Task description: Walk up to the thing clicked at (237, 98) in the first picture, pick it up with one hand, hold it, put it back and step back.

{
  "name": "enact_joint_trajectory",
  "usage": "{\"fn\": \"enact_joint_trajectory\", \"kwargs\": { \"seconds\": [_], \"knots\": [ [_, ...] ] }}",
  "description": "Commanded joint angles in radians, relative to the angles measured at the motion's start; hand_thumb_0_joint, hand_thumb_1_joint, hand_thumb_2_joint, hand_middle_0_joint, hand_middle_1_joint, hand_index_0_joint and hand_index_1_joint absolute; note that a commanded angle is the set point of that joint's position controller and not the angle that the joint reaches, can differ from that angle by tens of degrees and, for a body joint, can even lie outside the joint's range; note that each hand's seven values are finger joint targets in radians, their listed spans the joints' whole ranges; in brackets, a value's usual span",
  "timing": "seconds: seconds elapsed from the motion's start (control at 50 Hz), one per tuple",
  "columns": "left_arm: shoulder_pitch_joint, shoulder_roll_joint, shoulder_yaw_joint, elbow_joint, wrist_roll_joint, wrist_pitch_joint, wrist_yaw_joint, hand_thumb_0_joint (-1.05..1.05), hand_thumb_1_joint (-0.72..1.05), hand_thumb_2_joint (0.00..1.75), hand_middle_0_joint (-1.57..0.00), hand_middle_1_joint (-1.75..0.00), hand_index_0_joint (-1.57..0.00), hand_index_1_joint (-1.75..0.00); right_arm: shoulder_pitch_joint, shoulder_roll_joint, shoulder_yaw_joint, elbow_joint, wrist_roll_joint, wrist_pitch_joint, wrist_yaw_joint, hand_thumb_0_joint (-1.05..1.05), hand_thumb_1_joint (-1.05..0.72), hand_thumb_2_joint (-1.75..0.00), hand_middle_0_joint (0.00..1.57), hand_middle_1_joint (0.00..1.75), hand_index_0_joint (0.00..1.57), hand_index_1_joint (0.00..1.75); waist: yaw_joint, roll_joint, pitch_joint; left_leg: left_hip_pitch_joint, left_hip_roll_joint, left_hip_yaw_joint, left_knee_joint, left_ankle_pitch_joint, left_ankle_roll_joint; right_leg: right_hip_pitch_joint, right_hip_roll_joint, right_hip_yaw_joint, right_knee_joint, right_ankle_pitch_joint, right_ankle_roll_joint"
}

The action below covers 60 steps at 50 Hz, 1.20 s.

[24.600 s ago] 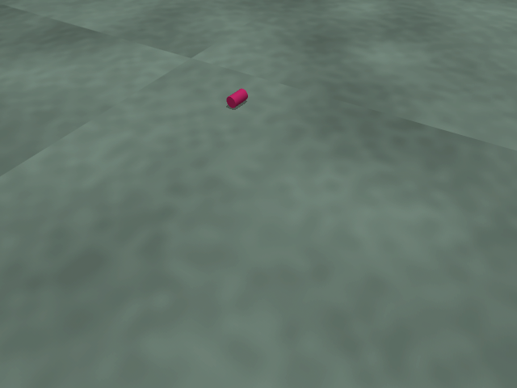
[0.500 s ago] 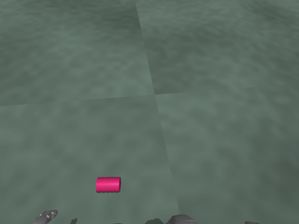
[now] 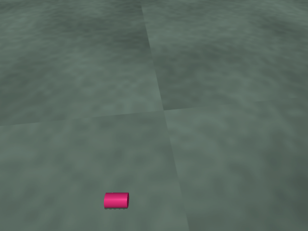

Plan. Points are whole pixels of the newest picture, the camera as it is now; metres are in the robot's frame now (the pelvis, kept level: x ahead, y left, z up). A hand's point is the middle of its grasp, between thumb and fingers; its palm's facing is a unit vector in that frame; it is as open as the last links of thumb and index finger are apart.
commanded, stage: stand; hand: left
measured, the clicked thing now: (116, 200) +0.43 +0.25 -0.74
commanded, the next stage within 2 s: rise first in 1.98 s
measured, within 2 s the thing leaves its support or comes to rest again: neither
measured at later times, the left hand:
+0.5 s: hand out of the picture +0.09 +0.26 -0.16, palm faces -0.03 -0.95 -0.32, open 7.4 cm
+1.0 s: hand out of the picture +0.10 +0.26 -0.15, palm faces -0.02 -0.94 -0.34, open 7.4 cm
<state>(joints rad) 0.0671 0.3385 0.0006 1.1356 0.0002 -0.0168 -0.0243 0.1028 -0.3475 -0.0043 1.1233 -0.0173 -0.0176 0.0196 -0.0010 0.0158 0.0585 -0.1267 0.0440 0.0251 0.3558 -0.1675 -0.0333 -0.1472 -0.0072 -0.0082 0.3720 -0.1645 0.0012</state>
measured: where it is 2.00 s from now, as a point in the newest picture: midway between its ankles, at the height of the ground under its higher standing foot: outside the picture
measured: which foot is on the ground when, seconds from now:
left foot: down 0.00-1.00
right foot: down 0.00-1.00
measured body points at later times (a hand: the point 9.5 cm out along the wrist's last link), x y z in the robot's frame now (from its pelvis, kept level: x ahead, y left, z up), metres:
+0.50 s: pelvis +0.02 +0.01 +0.00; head +0.03 +0.01 +0.45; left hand +0.09 +0.31 -0.13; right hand +0.08 -0.29 -0.13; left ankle +0.02 +0.14 -0.75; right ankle +0.03 -0.12 -0.75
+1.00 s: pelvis +0.02 +0.01 +0.00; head +0.03 +0.01 +0.45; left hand +0.10 +0.31 -0.13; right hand +0.11 -0.29 -0.13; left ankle +0.02 +0.14 -0.75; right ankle +0.03 -0.12 -0.75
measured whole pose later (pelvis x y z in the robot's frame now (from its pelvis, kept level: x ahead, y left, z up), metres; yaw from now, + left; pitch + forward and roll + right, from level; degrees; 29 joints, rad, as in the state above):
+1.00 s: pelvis +0.02 +0.01 +0.00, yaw +0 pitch -2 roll +0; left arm 0.10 0.35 0.00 1.14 0.01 -0.01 -0.01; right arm 0.09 -0.35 0.00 1.13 -0.02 -0.01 0.01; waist 0.00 0.00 0.05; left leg -0.10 0.03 0.04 0.31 -0.18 -0.02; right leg -0.12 -0.02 0.00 0.32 -0.17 0.02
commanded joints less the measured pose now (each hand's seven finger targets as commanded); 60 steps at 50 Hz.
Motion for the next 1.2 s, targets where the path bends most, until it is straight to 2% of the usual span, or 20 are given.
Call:
{"fn": "enact_joint_trajectory", "kwargs": {
  "seconds": [0.0,0.08,0.1,0.14,0.16,0.3,0.36,0.4,0.5,0.7,0.8,0.92,1.02,1.06,1.18],
  "knots": [
    [-0.052,0.228,0.045,-0.055,0.006,-0.024,0.019,0.00,0.90,0.90,-0.20,-0.30,-0.20,-0.30,-0.045,-0.208,-0.046,-0.052,0.005,-0.022,-0.012,0.00,-0.90,-0.90,0.20,0.30,0.20,0.30,-0.002,-0.026,-0.049,0.004,0.087,-0.095,-0.089,-0.045,0.039,-0.026,-0.115,0.125,-0.120,-0.048,-0.018],
    [-0.047,0.231,0.046,-0.057,0.006,-0.026,0.022,0.00,0.90,0.90,-0.20,-0.30,-0.20,-0.30,-0.038,-0.205,-0.047,-0.048,0.003,-0.019,-0.012,0.00,-0.90,-0.90,0.20,0.30,0.20,0.30,-0.001,-0.035,-0.049,-0.014,0.082,-0.091,-0.089,-0.065,0.039,-0.022,-0.118,0.129,-0.132,-0.083,-0.014],
    [-0.039,0.231,0.044,-0.057,0.008,-0.025,0.021,0.00,0.90,0.90,-0.20,-0.30,-0.20,-0.30,-0.039,-0.201,-0.046,-0.049,0.004,-0.017,-0.011,0.00,-0.90,-0.90,0.20,0.30,0.20,0.30,0.002,-0.048,-0.034,-0.015,0.077,-0.088,-0.083,-0.091,0.040,-0.052,-0.118,0.133,-0.146,-0.131,-0.013],
    [-0.049,0.237,0.046,-0.060,0.010,-0.024,0.021,0.00,0.90,0.90,-0.20,-0.30,-0.20,-0.30,-0.017,-0.198,-0.045,-0.045,0.003,-0.014,-0.010,0.00,-0.90,-0.90,0.20,0.30,0.20,0.30,-0.010,-0.046,-0.024,-0.025,0.077,-0.088,-0.084,-0.112,0.039,-0.066,-0.119,0.138,-0.153,-0.166,-0.013],
    [-0.047,0.244,0.048,-0.063,0.010,-0.022,0.022,0.00,0.90,0.90,-0.20,-0.30,-0.20,-0.30,-0.018,-0.199,-0.047,-0.046,0.002,-0.014,-0.009,0.00,-0.90,-0.90,0.20,0.30,0.20,0.30,-0.006,-0.044,-0.020,-0.025,0.074,-0.087,-0.083,-0.124,0.040,-0.076,-0.121,0.143,-0.157,-0.191,-0.016],
    [-0.018,0.235,0.045,-0.062,0.007,-0.026,0.021,0.00,0.90,0.90,-0.20,-0.30,-0.20,-0.30,-0.030,-0.205,-0.045,-0.048,0.001,-0.018,-0.012,0.00,-0.90,-0.90,0.20,0.30,0.20,0.30,0.001,-0.006,-0.081,-0.014,0.091,-0.092,-0.084,-0.031,0.044,-0.009,-0.117,0.123,-0.111,-0.015,-0.018],
    [-0.009,0.229,0.041,-0.058,0.004,-0.025,0.021,0.00,0.90,0.90,-0.20,-0.30,-0.20,-0.30,-0.025,-0.213,-0.043,-0.043,0.004,-0.022,-0.016,0.00,-0.90,-0.90,0.20,0.30,0.20,0.30,0.000,0.004,-0.099,-0.007,0.097,-0.090,-0.088,0.028,0.043,0.020,-0.119,0.115,-0.088,0.077,-0.021],
    [-0.006,0.224,0.039,-0.059,0.005,-0.024,0.021,0.00,0.90,0.90,-0.20,-0.30,-0.20,-0.30,-0.023,-0.217,-0.042,-0.042,0.004,-0.024,-0.018,0.00,-0.90,-0.90,0.20,0.30,0.20,0.30,-0.002,0.002,-0.121,0.003,0.103,-0.089,-0.077,0.103,0.045,0.048,-0.122,0.105,-0.071,0.155,-0.019],
    [-0.006,0.218,0.035,-0.057,0.004,-0.022,0.025,0.00,0.90,0.90,-0.20,-0.30,-0.20,-0.30,-0.026,-0.218,-0.038,-0.039,0.008,-0.022,-0.022,0.00,-0.90,-0.90,0.20,0.30,0.20,0.30,-0.003,-0.011,-0.126,0.032,0.105,-0.080,-0.065,0.172,0.044,0.054,-0.126,0.096,-0.066,0.217,-0.014],
    [-0.014,0.219,0.038,-0.054,0.006,-0.017,0.029,0.00,0.90,0.90,-0.20,-0.30,-0.20,-0.30,-0.041,-0.212,-0.036,-0.043,0.006,-0.017,-0.024,0.00,-0.90,-0.90,0.20,0.30,0.20,0.30,-0.003,-0.016,-0.085,0.027,0.102,-0.077,-0.087,0.137,0.042,0.043,-0.125,0.094,-0.081,0.175,-0.011],
    [-0.018,0.222,0.040,-0.060,0.009,-0.022,0.030,0.00,0.90,0.90,-0.20,-0.30,-0.20,-0.30,-0.054,-0.212,-0.038,-0.052,0.008,-0.018,-0.024,0.00,-0.90,-0.90,0.20,0.30,0.20,0.30,-0.005,-0.022,-0.110,0.056,0.105,-0.074,-0.074,0.193,0.044,0.059,-0.131,0.090,-0.082,0.238,-0.007],
    [-0.008,0.219,0.038,-0.056,0.007,-0.018,0.029,0.00,0.90,0.90,-0.20,-0.30,-0.20,-0.30,-0.072,-0.218,-0.039,-0.052,0.008,-0.015,-0.022,0.00,-0.90,-0.90,0.20,0.30,0.20,0.30,0.003,-0.009,-0.078,0.044,0.101,-0.081,-0.095,0.091,0.042,0.035,-0.123,0.090,-0.104,0.127,-0.008],
    [-0.006,0.225,0.039,-0.054,0.008,-0.019,0.029,0.00,0.90,0.90,-0.20,-0.30,-0.20,-0.30,-0.064,-0.214,-0.037,-0.049,0.009,-0.015,-0.021,0.00,-0.90,-0.90,0.20,0.30,0.20,0.30,0.000,-0.013,-0.093,0.049,0.101,-0.079,-0.094,0.092,0.044,0.042,-0.127,0.096,-0.101,0.135,-0.012],
    [-0.007,0.229,0.038,-0.055,0.009,-0.020,0.031,0.00,0.90,0.90,-0.20,-0.30,-0.20,-0.30,-0.058,-0.211,-0.037,-0.049,0.010,-0.014,-0.021,0.00,-0.90,-0.90,0.20,0.30,0.20,0.30,-0.003,-0.023,-0.106,0.063,0.104,-0.081,-0.088,0.135,0.045,0.043,-0.127,0.091,-0.096,0.166,-0.011],
    [-0.005,0.225,0.037,-0.055,0.007,-0.017,0.030,0.00,0.90,0.90,-0.20,-0.30,-0.20,-0.30,-0.048,-0.213,-0.034,-0.042,0.008,-0.012,-0.023,0.00,-0.90,-0.90,0.20,0.30,0.20,0.30,-0.002,-0.013,-0.087,0.038,0.098,-0.076,-0.093,0.106,0.044,0.046,-0.126,0.093,-0.100,0.151,-0.015]
  ]
}}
